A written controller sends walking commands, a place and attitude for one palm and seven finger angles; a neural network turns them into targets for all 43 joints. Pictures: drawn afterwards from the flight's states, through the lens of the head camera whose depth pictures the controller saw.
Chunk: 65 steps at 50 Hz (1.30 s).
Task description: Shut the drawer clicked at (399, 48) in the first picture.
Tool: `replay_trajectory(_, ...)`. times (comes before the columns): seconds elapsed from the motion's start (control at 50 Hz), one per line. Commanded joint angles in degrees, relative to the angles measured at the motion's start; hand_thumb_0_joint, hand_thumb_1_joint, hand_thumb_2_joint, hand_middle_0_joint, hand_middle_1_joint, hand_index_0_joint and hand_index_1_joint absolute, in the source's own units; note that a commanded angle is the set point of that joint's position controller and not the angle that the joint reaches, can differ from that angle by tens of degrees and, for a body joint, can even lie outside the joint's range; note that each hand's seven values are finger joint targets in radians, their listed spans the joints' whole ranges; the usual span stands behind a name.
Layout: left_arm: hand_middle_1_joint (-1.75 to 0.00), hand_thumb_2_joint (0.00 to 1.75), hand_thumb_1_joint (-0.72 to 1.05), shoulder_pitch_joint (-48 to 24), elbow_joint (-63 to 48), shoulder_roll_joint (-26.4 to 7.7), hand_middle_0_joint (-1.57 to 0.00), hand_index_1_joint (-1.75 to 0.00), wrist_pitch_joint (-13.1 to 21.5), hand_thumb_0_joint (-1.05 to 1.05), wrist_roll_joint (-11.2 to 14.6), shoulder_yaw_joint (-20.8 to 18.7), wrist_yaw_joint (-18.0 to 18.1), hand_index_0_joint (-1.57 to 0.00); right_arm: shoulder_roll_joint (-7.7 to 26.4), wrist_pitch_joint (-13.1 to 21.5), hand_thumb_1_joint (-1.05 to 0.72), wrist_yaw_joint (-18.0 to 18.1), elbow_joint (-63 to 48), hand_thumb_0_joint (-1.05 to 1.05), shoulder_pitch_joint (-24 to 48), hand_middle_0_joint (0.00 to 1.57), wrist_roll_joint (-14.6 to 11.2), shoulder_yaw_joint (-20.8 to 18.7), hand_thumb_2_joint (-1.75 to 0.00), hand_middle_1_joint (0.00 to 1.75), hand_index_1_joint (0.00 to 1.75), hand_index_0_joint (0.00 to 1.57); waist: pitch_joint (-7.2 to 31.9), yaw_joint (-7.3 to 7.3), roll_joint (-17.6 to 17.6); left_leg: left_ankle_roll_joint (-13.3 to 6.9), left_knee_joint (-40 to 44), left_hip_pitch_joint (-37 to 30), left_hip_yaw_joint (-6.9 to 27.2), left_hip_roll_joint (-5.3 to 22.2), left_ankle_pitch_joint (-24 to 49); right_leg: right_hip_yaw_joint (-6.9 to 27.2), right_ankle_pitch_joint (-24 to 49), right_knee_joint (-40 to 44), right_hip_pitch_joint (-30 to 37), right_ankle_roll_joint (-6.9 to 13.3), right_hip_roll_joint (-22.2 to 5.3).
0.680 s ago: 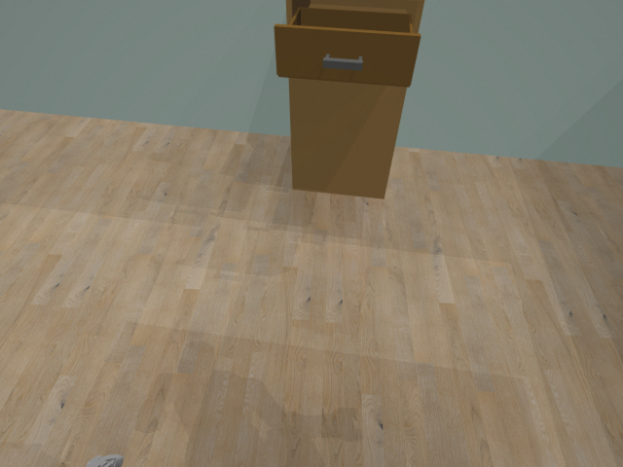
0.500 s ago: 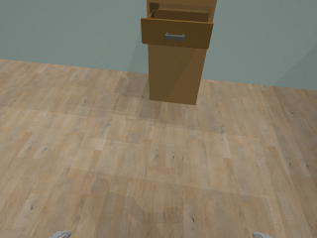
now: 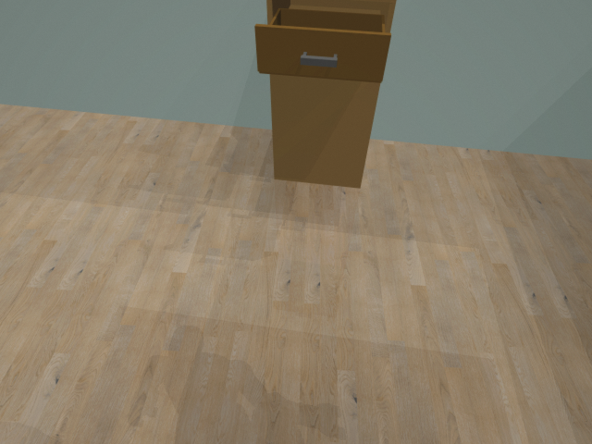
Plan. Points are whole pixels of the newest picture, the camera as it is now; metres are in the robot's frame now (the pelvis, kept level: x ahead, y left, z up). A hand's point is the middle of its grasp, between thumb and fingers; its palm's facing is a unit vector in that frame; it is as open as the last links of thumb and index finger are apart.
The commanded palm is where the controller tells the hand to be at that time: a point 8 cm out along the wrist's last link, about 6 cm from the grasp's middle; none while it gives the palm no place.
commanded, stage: stand and wait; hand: left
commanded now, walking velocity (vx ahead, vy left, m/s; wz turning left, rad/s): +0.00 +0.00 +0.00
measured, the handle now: (319, 58) +1.16 +0.00 +0.02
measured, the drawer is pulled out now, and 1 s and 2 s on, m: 0.30 0.30 0.30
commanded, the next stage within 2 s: look at it before walking up in 0.14 s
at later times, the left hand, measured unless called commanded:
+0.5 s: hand out of the picture +0.08 +0.24 -0.15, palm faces -0.02 -0.94 -0.33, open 7.4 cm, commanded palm none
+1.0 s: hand out of the picture +0.07 +0.24 -0.16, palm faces -0.02 -0.95 -0.31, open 7.4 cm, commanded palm none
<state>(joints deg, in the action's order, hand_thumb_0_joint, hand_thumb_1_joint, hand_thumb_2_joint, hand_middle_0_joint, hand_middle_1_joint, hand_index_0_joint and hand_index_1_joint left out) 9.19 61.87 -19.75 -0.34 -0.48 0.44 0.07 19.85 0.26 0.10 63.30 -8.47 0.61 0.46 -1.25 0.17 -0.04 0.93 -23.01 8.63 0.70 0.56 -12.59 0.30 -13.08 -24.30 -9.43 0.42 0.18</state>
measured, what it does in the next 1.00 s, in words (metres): stands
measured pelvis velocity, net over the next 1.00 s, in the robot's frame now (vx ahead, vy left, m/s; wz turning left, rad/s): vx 0.01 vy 0.00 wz -0.03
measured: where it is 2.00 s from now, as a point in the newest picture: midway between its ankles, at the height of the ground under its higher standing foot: (323, 406)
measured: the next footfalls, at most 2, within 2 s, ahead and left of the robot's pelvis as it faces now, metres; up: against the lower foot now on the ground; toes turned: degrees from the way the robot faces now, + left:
left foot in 1.70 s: +0.43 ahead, +0.05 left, +0.00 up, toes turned -7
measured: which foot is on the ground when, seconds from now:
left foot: down 0.00-1.00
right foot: down 0.00-1.00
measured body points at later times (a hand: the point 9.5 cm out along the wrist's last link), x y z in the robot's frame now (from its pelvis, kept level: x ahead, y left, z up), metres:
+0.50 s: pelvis +0.00 +0.00 +0.00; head +0.00 +0.00 +0.45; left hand +0.08 +0.29 -0.13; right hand +0.07 -0.30 -0.13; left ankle +0.00 +0.13 -0.74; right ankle +0.00 -0.11 -0.74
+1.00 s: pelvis +0.01 +0.00 +0.00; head +0.00 +0.00 +0.45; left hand +0.07 +0.29 -0.14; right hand +0.08 -0.28 -0.14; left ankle +0.00 +0.13 -0.74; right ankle +0.00 -0.11 -0.74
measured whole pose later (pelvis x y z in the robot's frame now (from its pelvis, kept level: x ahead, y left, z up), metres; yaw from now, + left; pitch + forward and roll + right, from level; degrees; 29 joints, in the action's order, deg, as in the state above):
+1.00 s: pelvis +0.01 +0.00 +0.00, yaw -2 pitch -2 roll +0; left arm 11.6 61.9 -17.9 -1.1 -1.0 0.1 0.1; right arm 17.6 0.1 0.1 63.2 -9.0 1.2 0.5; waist 0.7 1.1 0.1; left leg 0.9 -24.7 8.2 -1.0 1.4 -15.3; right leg 1.9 -14.5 -25.3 -9.4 0.6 1.0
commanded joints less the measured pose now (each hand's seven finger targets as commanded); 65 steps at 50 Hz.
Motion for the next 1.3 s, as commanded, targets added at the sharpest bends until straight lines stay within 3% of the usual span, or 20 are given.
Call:
replay_trajectory(0.0, -0.3, 0.9, 0.9, -3.2, -3.65, -11.87, -0.2, -0.3, 1.85, 0.0, -0.01, -2.52, 0.52, -0.2, 11.09, 1.77, -0.9, 0.72, -3.76, 0.0, 3.95, 0.2, -0.05, -2.28, -0.9, 0.3, 0.3, 0.2, 2.74, -0.02, 0.8, -2.59, 3.91, 0.29, 4.78, 5.75, 5.64, 6.87, 5.05, 5.25, 0.06, 1.81, -6.99)
replay_trajectory(0.18, -0.3, 0.9, 0.9, -3.63, -3.46, -11.75, -0.2, -0.3, 1.85, 0.0, -0.09, -2.48, 0.51, -0.2, 10.93, 1.76, -0.9, 0.6, -3.13, 0.0, 3.71, 0.2, 0.04, -2.3, -0.9, 0.3, 0.3, 0.2, 1.22, -0.08, 0.66, -2.38, 4.69, 0.86, 4.91, 5.7, 4.45, 7.17, 2.51, 6.28, -0.99, 1.66, -6.89)
replay_trajectory(0.84, -0.3, 0.9, 0.9, -2.95, -2.89, -11.6, -0.2, -0.3, 2.06, 0.0, -0.13, -2.44, 0.57, -0.2, 11.27, 1.99, -0.9, 0.8, -3.04, 0.0, 4.34, 0.2, -0.17, -2.32, -0.9, 0.3, 0.3, 0.2, 3.37, -0.1, -0.08, -2.37, 5.37, -2.42, 4.69, 6.62, 9.99, 6.23, 10.51, 5.8, 1.38, 1.33, -6.96)
replay_trajectory(0.88, -0.3, 0.9, 0.9, 1.24, -1.2, -4.58, -0.2, -0.3, 0.75, 0.0, -0.19, -1.06, 0.7, -0.2, 4.14, 0.97, -0.9, 0.48, -1.41, 0.0, 0.38, 0.2, 0.33, -0.72, -0.9, 0.3, 0.3, 0.2, 3.04, -0.01, 0.47, -1.32, 4.09, -2.13, 2.51, 6.08, 0.83, 6.54, 0.04, 5.56, 0.23, 0.7, -6.22)
replay_trajectory(0.92, -0.3, 0.9, 0.9, 3.2, -1.33, -4.72, -0.2, -0.3, -0.08, 0.0, -0.62, -1.44, 0.17, -0.2, 3.94, 0.38, -0.9, 0.31, -1.37, 0.0, -1.63, 0.2, 0.66, -1.15, -0.9, 0.3, 0.3, 0.2, -1.49, 0.2, 1.83, -1.6, 3.05, 1.7, 1.71, 5.22, -12.86, 8.88, -14.3, 6.47, -3.69, 1.57, -5.36)
replay_trajectory(0.96, -0.3, 0.9, 0.9, 4.38, -2.53, -5.0, -0.2, -0.3, -0.41, 0.0, -0.81, -2.15, -0.44, -0.2, 4.42, 0.28, -0.9, 0.22, -2.3, 0.0, -2.64, 0.2, 0.89, -1.74, -0.9, 0.3, 0.3, 0.2, -6.14, 0.23, 1.44, -2.09, 2.45, 5.14, 1.83, 5.21, -20.17, 10.69, -21.13, 5.82, -7.99, 2.71, -4.26)
replay_trajectory(1.02, -0.3, 0.9, 0.9, 5.54, -4.51, -3.35, -0.2, -0.3, 0.01, 0.0, -0.87, -2.95, -1.02, -0.2, 4.9, 1.01, -0.9, 0.43, -3.22, 0.0, -6.23, 0.2, 0.82, -2.76, -0.9, 0.3, 0.3, 0.2, -7.56, -0.85, -1.94, -4.54, 3.23, 3.27, 5.31, 8.42, -23.02, 9.36, -19.94, -1.54, -13.37, 3.66, -1.63)
replay_trajectory(1.06, -0.3, 0.9, 0.9, 5.79, -6.11, -0.45, -0.2, -0.3, 0.89, 0.0, -0.79, -3.05, -1.36, -0.2, 6.58, 1.74, -0.9, 0.77, -3.41, 0.0, -9.92, 0.2, 0.7, -3.89, -0.9, 0.3, 0.3, 0.2, -5.88, -1.86, -8.15, -8.33, 7.83, -3.0, 12.81, 15.11, -22.59, 2.9, -13.35, -13.42, -19.34, 2.51, 1.92)
replay_trajectory(1.08, -0.3, 0.9, 0.9, 3.71, -7.38, 0.72, -0.2, -0.3, 1.34, 0.0, -0.77, -3.1, -1.44, -0.2, 6.84, 2.24, -0.9, 0.88, -3.24, 0.0, -11.63, 0.2, 0.55, -4.42, -0.9, 0.3, 0.3, 0.2, -6.28, -2.68, -11.06, -10.73, 9.69, -6.34, 15.35, 19.01, -17.56, -0.49, -13.04, -18.38, -23.36, 1.59, 1.13)
replay_trajectory(1.1, -0.3, 0.9, 0.9, 1.53, -8.64, 0.84, -0.2, -0.3, 1.59, 0.0, -0.74, -3.19, -1.55, -0.2, 6.11, 2.59, -0.9, 0.84, -3.15, 0.0, -13.19, 0.2, 0.5, -4.63, -0.9, 0.3, 0.3, 0.2, -6.82, -3.6, -10.04, -12.5, 9.99, -8.76, 15.71, 21.01, -11.05, -0.68, -15.35, -21.41, -26.59, 1.27, -0.76)
replay_trajectory(1.12, -0.3, 0.9, 0.9, 0.64, -9.18, 1.7, -0.2, -0.3, 2.01, 0.0, -0.71, -3.31, -1.67, -0.2, 5.31, 2.9, -0.9, 0.93, -2.79, 0.0, -13.69, 0.2, 0.65, -4.61, -0.9, 0.3, 0.3, 0.2, -7.16, -3.43, -9.05, -12.66, 8.4, -9.14, 13.3, 21.39, -2.9, -0.94, -16.41, -21.13, -26.74, 1.08, -2.56)
replay_trajectory(1.14, -0.3, 0.9, 0.9, 1.73, -8.82, 2.58, -0.2, -0.3, 2.27, 0.0, -0.69, -3.5, -1.8, -0.2, 4.27, 3.09, -0.9, 1.0, -2.76, 0.0, -13.09, 0.2, 0.83, -4.43, -0.9, 0.3, 0.3, 0.2, -6.68, -2.35, -7.82, -11.64, 6.26, -7.0, 9.6, 20.75, 3.24, -1.78, -15.6, -18.68, -22.63, 1.11, -3.25)
replay_trajectory(1.16, -0.3, 0.9, 0.9, 5.79, -7.45, 3.68, -0.2, -0.3, 2.52, 0.0, -0.68, -3.63, -1.99, -0.2, 3.82, 3.09, -0.9, 1.07, -2.93, 0.0, -11.1, 0.2, 0.9, -4.28, -0.9, 0.3, 0.3, 0.2, -4.67, -0.1, -6.59, -9.25, 2.25, -3.75, 4.17, 18.31, 5.64, -3.6, -12.09, -13.09, -14.67, 1.32, -2.81)
replay_trajectory(1.18, -0.3, 0.9, 0.9, 13.15, -4.72, 4.0, -0.2, -0.3, 2.64, 0.0, -0.88, -3.98, -2.04, -0.2, 3.15, 3.04, -0.9, 1.05, -3.26, 0.0, -8.94, 0.2, 0.77, -4.1, -0.9, 0.3, 0.3, 0.2, -1.98, 3.47, -4.42, -6.32, -6.8, 3.01, -1.92, 14.2, 4.81, -5.61, -4.99, -6.06, -1.74, 1.84, -0.96)
replay_trajectory(1.2, -0.3, 0.9, 0.9, 21.91, -1.84, -0.45, -0.2, -0.3, 3.23, 0.0, -1.14, -5.03, -1.42, -0.2, 0.4, 3.27, -0.9, 0.64, -4.2, 0.0, -7.6, 0.2, 0.08, -3.61, -0.9, 0.3, 0.3, 0.2, 1.42, 7.05, 7.52, -3.01, -23.52, 15.11, -8.35, 8.25, 2.83, 5.99, -6.53, 0.76, 12.3, 4.94, -6.6)
replay_trajectory(1.22, -0.3, 0.9, 0.9, 29.63, 0.09, -5.89, -0.2, -0.3, 3.81, 0.0, -0.67, -6.4, -0.33, -0.2, -3.2, 4.03, -0.9, 0.05, -7.89, 0.0, -3.39, 0.2, -0.21, -2.7, -0.9, 0.3, 0.3, 0.2, 1.06, 9.16, 20.5, -0.74, -39.09, 30.58, -11.26, 1.81, -18.28, 30.84, -2.89, 10.5, 18.49, 11.68, -21.68)
replay_trajectory(1.24, -0.3, 0.9, 0.9, 30.3, 0.7, -4.53, -0.2, -0.3, 3.84, 0.0, -0.03, -5.7, 0.4, -0.2, -1.45, 4.07, -0.9, 0.13, -8.43, 0.0, 0.76, 0.2, 0.13, -3.33, -0.9, 0.3, 0.3, 0.2, -2.01, 9.23, 12.62, -1.47, -44.35, 33.2, -4.03, 4.21, -18.29, 33.79, -0.57, 11.43, 14.44, 14.24, -22.17)
replay_trajectory(1.26, -0.3, 0.9, 0.9, 26.54, 0.14, -2.41, -0.2, -0.3, 3.76, 0.0, -0.43, -5.21, 0.66, -0.2, -2.99, 3.94, -0.9, 0.04, -8.21, 0.0, 2.04, 0.2, 0.13, -3.59, -0.9, 0.3, 0.3, 0.2, -5.92, 7.13, 6.45, -1.23, -47.42, 35.08, -2.77, 5.79, -14.65, 32.09, -3.01, 11.82, 10.05, 15.58, -21.74)
replay_trajectory(1.28, -0.3, 0.9, 0.9, 22.77, -0.96, -0.39, -0.2, -0.3, 3.79, 0.0, -0.63, -4.6, 0.88, -0.2, -3.81, 3.64, -0.9, -0.1, -7.5, 0.0, 0.38, 0.2, 0.49, -3.65, -0.9, 0.3, 0.3, 0.2, -7.52, 4.72, 3.61, -0.9, -46.82, 34.35, -1.6, 7.24, -11.13, 27.95, -5.12, 12.22, 5.96, 14.76, -20.42)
